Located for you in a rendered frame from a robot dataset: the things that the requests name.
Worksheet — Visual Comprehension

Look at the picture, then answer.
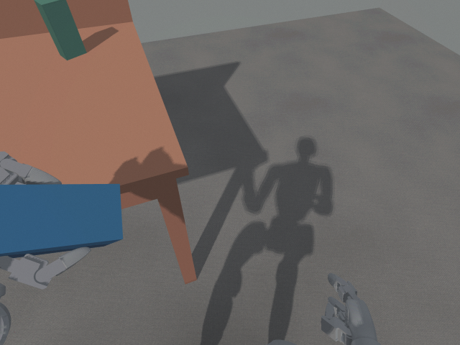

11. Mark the table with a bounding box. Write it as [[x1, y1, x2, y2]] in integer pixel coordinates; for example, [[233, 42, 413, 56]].
[[0, 0, 197, 284]]

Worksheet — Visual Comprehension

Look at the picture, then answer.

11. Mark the robot left hand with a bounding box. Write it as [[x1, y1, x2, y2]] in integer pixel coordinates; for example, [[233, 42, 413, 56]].
[[0, 152, 91, 290]]

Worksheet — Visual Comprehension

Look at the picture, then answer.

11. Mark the robot right hand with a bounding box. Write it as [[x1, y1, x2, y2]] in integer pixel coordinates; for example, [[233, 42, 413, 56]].
[[321, 273, 377, 345]]

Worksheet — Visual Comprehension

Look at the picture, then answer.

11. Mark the sponge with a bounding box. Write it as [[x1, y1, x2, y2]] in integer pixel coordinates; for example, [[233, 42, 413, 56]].
[[0, 184, 123, 258]]

